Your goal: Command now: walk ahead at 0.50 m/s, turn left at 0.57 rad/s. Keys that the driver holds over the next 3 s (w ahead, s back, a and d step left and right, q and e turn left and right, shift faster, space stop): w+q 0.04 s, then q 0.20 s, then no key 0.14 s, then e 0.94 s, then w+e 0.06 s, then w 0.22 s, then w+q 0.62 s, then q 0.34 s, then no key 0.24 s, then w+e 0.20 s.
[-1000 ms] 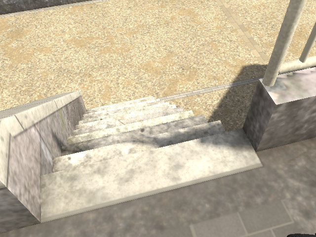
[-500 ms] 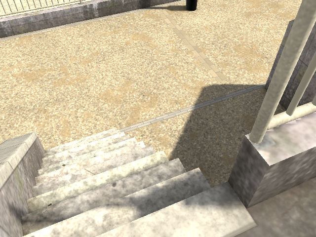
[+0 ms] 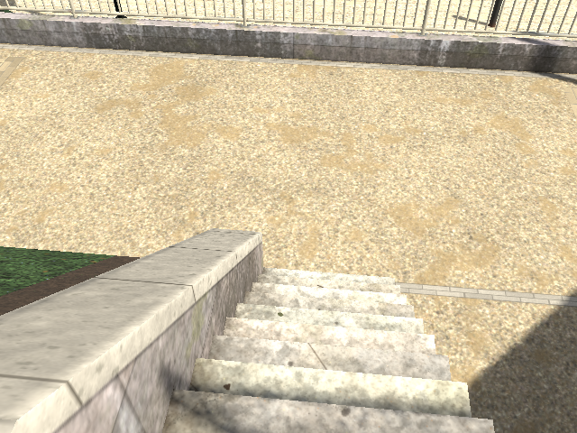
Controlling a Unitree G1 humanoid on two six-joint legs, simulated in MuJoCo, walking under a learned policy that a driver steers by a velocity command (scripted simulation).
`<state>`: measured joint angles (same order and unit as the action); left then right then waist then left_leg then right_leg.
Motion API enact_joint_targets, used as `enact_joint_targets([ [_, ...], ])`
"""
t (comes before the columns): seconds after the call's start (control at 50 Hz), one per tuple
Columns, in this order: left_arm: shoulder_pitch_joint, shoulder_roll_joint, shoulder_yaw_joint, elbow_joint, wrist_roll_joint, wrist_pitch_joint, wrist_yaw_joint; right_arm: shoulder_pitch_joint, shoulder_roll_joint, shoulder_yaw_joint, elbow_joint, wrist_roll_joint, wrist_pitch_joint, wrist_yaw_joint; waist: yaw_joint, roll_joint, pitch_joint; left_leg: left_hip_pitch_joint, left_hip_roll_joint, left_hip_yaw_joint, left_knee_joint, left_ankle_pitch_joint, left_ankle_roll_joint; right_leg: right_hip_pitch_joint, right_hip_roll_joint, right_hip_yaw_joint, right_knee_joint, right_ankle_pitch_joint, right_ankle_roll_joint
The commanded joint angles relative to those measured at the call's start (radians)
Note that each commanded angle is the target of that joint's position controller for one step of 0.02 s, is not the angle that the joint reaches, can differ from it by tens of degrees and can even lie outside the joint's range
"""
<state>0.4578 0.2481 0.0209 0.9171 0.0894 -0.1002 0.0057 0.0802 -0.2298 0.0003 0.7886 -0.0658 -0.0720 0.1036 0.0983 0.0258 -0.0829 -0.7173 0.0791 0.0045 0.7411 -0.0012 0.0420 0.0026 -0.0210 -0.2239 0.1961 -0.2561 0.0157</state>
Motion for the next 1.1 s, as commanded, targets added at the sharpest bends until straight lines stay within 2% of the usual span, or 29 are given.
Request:
enact_joint_targets([
  [0.02, -0.097, 0.118, 0.016, -0.064, 0.016, -0.016, -0.001, -0.004, -0.044, -0.014, -0.048, -0.007, -0.003, 0.002, -0.081, -0.095, 0.094, 0.121, -0.007, 0.021, 0.063, -0.037, 0.025, -0.15, -0.263, 0.021, 0.006, 0.438, -0.174],
  [0.08, -0.141, 0.208, 0.037, -0.07, -0.014, -0.015, 0.022, 0.067, -0.099, -0.053, -0.043, 0.02, -0.026, -0.008, -0.141, -0.072, 0.058, 0.364, -0.108, 0.111, -0.105, -0.063, 0.055, -0.16, -0.23, -0.056, 0.225, 0.707, -0.125],
  [0.1, -0.069, 0.206, 0.034, -0.055, 0.001, -0.024, 0.02, 0.175, -0.176, -0.092, -0.019, 0.031, -0.045, -0.026, -0.164, -0.03, -0.016, 0.613, -0.169, 0.12, -0.126, 0.071, 0.104, -0.251, -0.185, -0.076, 0.43, 0.718, -0.076],
  [0.12, 0.02, 0.1, 0.002, -0.054, 0.001, -0.035, 0.016, 0.315, -0.321, -0.137, -0.008, 0.022, -0.059, -0.06, -0.182, 0.156, -0.206, 0.934, 0.047, -0.156, -0.145, 0.633, 0.303, -0.419, -0.113, -0.065, 0.733, 0.252, 0.027],
  [0.14, 0.128, 0.004, -0.036, -0.089, -0.004, -0.046, -0.004, 0.433, -0.345, -0.126, -0.008, 0.018, -0.058, -0.068, -0.135, 0.223, -0.522, 1.233, 0.283, -0.592, -0.238, 0.79, 0.527, -0.572, 0.008, 0.1, 1.006, -0.455, 0.084],
  [0.16, -0.113, 0.084, -0.018, -0.136, -0.067, -0.035, -0.018, 0.522, -0.292, -0.131, 0.039, -0.003, -0.068, -0.068, -0.259, 0.081, -0.299, 1.11, 0.267, -0.59, -0.324, 0.685, 0.438, -0.753, 0.02, 0.245, 1.108, -0.436, 0.061],
  [0.18, -0.256, 0.111, -0.011, -0.189, -0.078, -0.027, 0.0, 0.455, -0.276, -0.136, 0.034, 0.021, -0.074, -0.076, -0.251, 0.071, -0.125, 0.911, 0.256, -0.486, -0.339, 0.586, 0.389, -0.835, -0.03, 0.267, 1.156, -0.433, 0.049],
  [0.2, -0.253, 0.159, 0.003, -0.172, -0.047, -0.012, 0.024, 0.351, -0.208, -0.116, 0.016, 0.047, -0.062, -0.084, -0.189, 0.021, -0.096, 0.731, 0.219, -0.417, -0.36, 0.466, 0.35, -0.776, -0.093, 0.289, 1.16, -0.378, 0.056],
  [0.24, -0.169, 0.074, -0.024, -0.152, -0.022, 0.005, 0.045, 0.246, -0.141, -0.079, -0.02, 0.037, -0.048, -0.073, -0.068, -0.011, -0.032, 0.365, 0.181, -0.334, -0.42, 0.5, 0.33, -0.551, -0.124, 0.306, 1.054, -0.283, 0.056],
  [0.36, -0.128, 0.045, -0.027, -0.139, -0.014, 0.048, -0.016, 0.192, -0.18, -0.066, -0.1, 0.011, -0.047, -0.067, -0.036, 0.027, -0.048, 0.149, 0.046, -0.173, -0.435, 0.207, 0.217, -0.393, -0.048, 0.222, 0.917, 0.0, 0.071],
  [0.42, -0.111, 0.024, -0.035, -0.112, -0.021, 0.07, -0.06, 0.152, -0.128, -0.031, -0.119, 0.049, -0.04, -0.038, -0.026, 0.035, -0.001, 0.109, 0.03, -0.174, -0.386, 0.023, 0.129, -0.289, -0.07, 0.209, 0.731, -0.036, 0.107],
  [0.48, -0.092, 0.004, -0.047, -0.071, -0.073, 0.066, -0.099, 0.159, -0.074, 0.01, -0.093, 0.096, -0.022, 0.042, -0.028, 0.022, 0.017, 0.206, 0.035, -0.228, -0.279, -0.07, 0.055, -0.228, -0.071, 0.199, 0.439, 0.079, 0.122],
  [0.5, -0.148, -0.004, -0.038, -0.113, -0.085, 0.108, -0.031, 0.298, -0.09, -0.026, -0.043, 0.08, 0.047, -0.076, -0.119, 0.108, -0.073, 0.378, 0.017, -0.177, -0.286, 0.075, 0.066, -0.173, 0.001, 0.178, 0.292, 0.007, 0.029],
  [0.52, -0.213, 0.078, -0.042, -0.143, -0.098, 0.051, -0.072, 0.251, -0.074, 0.015, -0.077, 0.103, 0.016, 0.012, -0.104, -0.085, -0.004, 0.368, 0.008, -0.24, -0.214, -0.132, -0.003, -0.263, -0.096, 0.265, 0.276, 0.34, 0.016],
  [0.54, -0.351, 0.166, -0.016, -0.174, -0.098, 0.034, -0.084, 0.382, -0.131, -0.024, -0.083, 0.076, 0.014, 0.008, -0.245, -0.127, -0.027, 0.447, -0.053, -0.104, -0.236, -0.217, -0.013, -0.349, -0.083, 0.296, 0.274, 0.214, -0.107],
  [0.56, -0.393, 0.193, 0.008, -0.202, -0.064, 0.033, -0.075, 0.269, -0.201, -0.042, -0.132, 0.036, 0.015, -0.018, -0.201, -0.112, -0.005, 0.513, -0.092, -0.024, -0.178, -0.298, -0.014, -0.509, -0.078, 0.342, 0.217, 0.053, -0.155],
  [0.58, -0.426, 0.196, 0.017, -0.221, -0.068, 0.02, -0.06, 0.197, -0.219, -0.058, -0.162, 0.025, 0.016, -0.044, -0.196, -0.107, 0.011, 0.518, -0.086, -0.017, -0.155, -0.266, 0.016, -0.538, -0.087, 0.38, 0.2, 0.076, -0.17],
  [0.66, -0.223, 0.16, 0.026, -0.218, -0.066, 0.001, -0.006, 0.147, -0.148, -0.052, -0.22, 0.031, 0.04, -0.13, -0.096, -0.137, -0.047, 0.393, -0.106, -0.005, 0.012, -0.171, 0.022, -0.375, -0.198, 0.549, 0.238, 0.35, -0.308],
  [0.7, -0.148, 0.165, 0.038, -0.209, -0.056, -0.003, 0.005, 0.145, -0.104, -0.044, -0.24, 0.023, 0.045, -0.136, -0.053, -0.202, -0.04, 0.241, -0.139, -0.03, 0.215, -0.565, -0.03, -0.288, -0.313, 0.674, 0.219, 0.528, -0.397],
  [0.74, -0.075, 0.154, 0.049, -0.194, -0.048, -0.027, 0.022, 0.048, -0.088, -0.03, -0.282, 0.004, 0.053, -0.138, 0.018, -0.167, -0.056, 0.017, -0.079, -0.157, 0.469, -0.801, -0.107, -0.129, -0.357, 0.728, 0.253, 0.639, -0.341],
  [0.8, -0.134, 0.138, 0.046, -0.231, -0.057, -0.011, 0.023, 0.044, -0.059, -0.002, -0.28, -0.01, 0.065, -0.129, 0.009, -0.096, -0.085, -0.017, -0.059, -0.098, 0.367, -0.686, -0.189, -0.121, -0.253, 0.641, 0.324, 0.732, -0.27],
  [0.88, -0.293, 0.235, 0.062, -0.292, -0.035, 0.019, 0.001, 0.224, -0.081, -0.008, -0.201, 0.038, 0.062, -0.087, -0.112, -0.167, -0.062, 0.387, -0.14, 0.083, 0.0, -0.354, -0.133, -0.437, -0.128, 0.558, 0.291, 0.549, -0.229],
  [0.92, -0.296, 0.191, 0.05, -0.295, -0.03, 0.035, -0.015, 0.316, -0.138, -0.036, -0.155, 0.063, 0.053, -0.091, -0.141, -0.098, -0.067, 0.58, -0.134, 0.025, -0.279, -0.106, -0.048, -0.499, -0.092, 0.568, 0.369, 0.303, -0.198],
  [0.94, -0.202, 0.072, 0.02, -0.285, -0.035, 0.028, -0.019, 0.347, -0.233, -0.074, -0.16, 0.04, 0.038, -0.11, -0.122, 0.025, -0.089, 0.734, 0.033, -0.082, -0.281, 0.334, 0.101, -0.618, 0.025, 0.461, 0.548, 0.008, -0.095],
  [0.96, -0.145, 0.018, 0.014, -0.352, -0.053, -0.002, -0.012, 0.358, -0.379, -0.111, -0.193, 0.016, 0.018, -0.112, -0.089, 0.238, -0.116, 0.812, 0.39, -0.501, -0.336, 0.795, 0.44, -0.877, 0.145, 0.345, 0.806, -0.402, 0.037],
  [0.98, -0.174, 0.066, 0.017, -0.322, -0.044, -0.003, -0.014, 0.349, -0.3, -0.087, -0.176, -0.01, 0.002, -0.101, -0.141, 0.081, -0.067, 0.695, 0.478, -0.571, -0.394, 0.682, 0.495, -0.907, 0.035, 0.415, 1.037, -0.425, 0.092],
  [1.04, -0.162, 0.148, 0.044, -0.27, -0.02, 0.018, 0.014, 0.025, -0.108, -0.026, -0.229, 0.06, -0.023, -0.08, -0.004, 0.077, -0.048, 0.463, 0.24, -0.228, -0.416, 0.45, 0.265, -0.792, 0.001, 0.349, 1.289, -0.211, 0.122],
  [1.06, -0.176, 0.144, 0.035, -0.277, -0.002, 0.022, -0.002, -0.036, -0.124, -0.029, -0.245, 0.048, -0.026, -0.095, 0.006, 0.042, -0.069, 0.43, 0.209, -0.153, -0.425, 0.468, 0.242, -0.728, -0.003, 0.305, 1.343, -0.176, 0.124],
  [1.1, -0.193, 0.118, 0.026, -0.285, -0.028, 0.03, -0.038, -0.023, -0.159, -0.036, -0.246, 0.019, -0.028, -0.138, -0.039, 0.026, -0.078, 0.471, 0.165, -0.049, -0.445, 0.404, 0.222, -0.699, -0.004, 0.288, 1.338, -0.087, 0.126],
])
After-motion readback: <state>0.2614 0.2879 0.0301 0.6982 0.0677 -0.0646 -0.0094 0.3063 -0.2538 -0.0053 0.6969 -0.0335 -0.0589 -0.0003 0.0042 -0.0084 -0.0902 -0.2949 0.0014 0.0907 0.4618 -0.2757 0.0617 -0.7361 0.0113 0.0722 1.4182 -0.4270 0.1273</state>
